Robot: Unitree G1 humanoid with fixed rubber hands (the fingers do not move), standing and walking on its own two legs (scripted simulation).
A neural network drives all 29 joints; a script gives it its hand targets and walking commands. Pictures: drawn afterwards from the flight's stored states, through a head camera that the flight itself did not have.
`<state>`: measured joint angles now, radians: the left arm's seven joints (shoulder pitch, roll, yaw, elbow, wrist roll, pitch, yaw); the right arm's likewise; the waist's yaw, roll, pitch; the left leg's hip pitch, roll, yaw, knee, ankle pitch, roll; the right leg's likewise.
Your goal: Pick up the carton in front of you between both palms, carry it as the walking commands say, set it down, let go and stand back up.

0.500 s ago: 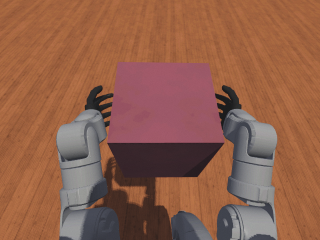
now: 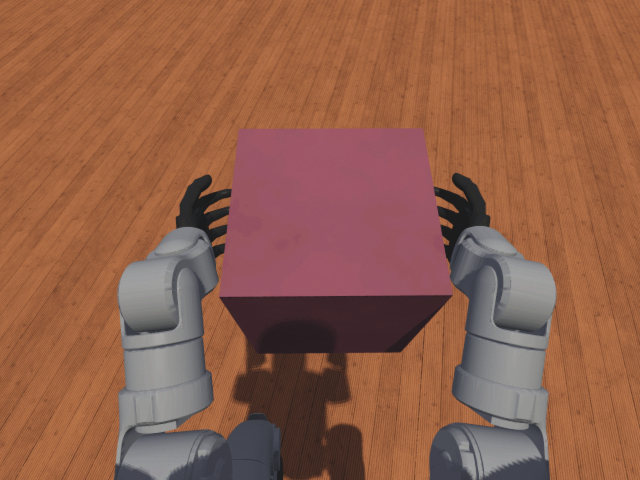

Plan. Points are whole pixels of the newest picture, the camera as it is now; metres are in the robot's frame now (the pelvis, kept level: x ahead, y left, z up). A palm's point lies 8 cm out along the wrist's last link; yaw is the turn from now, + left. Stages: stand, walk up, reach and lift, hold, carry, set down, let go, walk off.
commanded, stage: carry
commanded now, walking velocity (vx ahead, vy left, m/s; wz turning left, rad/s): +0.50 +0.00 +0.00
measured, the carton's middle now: (329, 254) +0.37 +0.01 +0.04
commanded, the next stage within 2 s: none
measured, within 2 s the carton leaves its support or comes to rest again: neither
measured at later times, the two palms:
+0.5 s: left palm (242, 118) +0.59 +0.15 +0.09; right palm (438, 128) +0.57 -0.15 +0.09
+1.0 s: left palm (266, 71) +0.70 +0.13 +0.10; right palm (444, 74) +0.71 -0.17 +0.10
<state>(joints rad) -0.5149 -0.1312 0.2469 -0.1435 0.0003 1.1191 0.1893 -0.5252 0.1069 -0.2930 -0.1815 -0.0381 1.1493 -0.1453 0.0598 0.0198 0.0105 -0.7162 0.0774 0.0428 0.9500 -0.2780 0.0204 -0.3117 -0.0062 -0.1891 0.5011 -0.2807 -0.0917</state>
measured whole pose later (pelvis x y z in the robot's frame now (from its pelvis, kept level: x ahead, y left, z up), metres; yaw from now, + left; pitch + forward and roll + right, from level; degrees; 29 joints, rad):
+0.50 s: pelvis +0.31 +0.02 +0.01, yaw -3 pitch +4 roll +0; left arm -0.12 -0.13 0.10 -0.32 0.05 1.09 0.13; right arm -0.13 0.13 -0.12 -0.32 -0.05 1.09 -0.13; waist -0.02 0.01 -0.06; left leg -0.14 0.01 0.20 0.32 -0.25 0.05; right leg -0.58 -0.07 -0.11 0.63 -0.18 0.03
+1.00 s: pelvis +0.47 -0.02 +0.00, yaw +0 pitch +4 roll +0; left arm 0.01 -0.13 0.04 -0.45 0.05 1.22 0.13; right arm -0.01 0.13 -0.06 -0.46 -0.07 1.23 -0.12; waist 0.00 0.02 -0.20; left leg -0.20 0.08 0.13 0.50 -0.36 -0.04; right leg -0.35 -0.01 -0.22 0.51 -0.23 -0.08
